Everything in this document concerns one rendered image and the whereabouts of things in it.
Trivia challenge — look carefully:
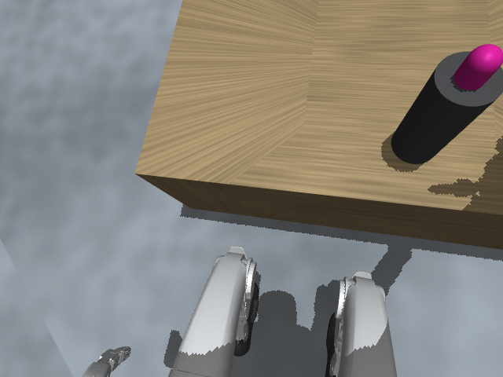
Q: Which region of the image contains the left robot hand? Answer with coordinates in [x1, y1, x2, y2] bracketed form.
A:
[83, 346, 131, 377]

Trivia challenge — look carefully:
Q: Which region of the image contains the left robot foot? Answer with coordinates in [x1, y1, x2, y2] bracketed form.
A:
[234, 283, 259, 357]

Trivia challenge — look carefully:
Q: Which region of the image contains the bottle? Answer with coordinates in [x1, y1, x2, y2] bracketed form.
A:
[391, 44, 503, 164]

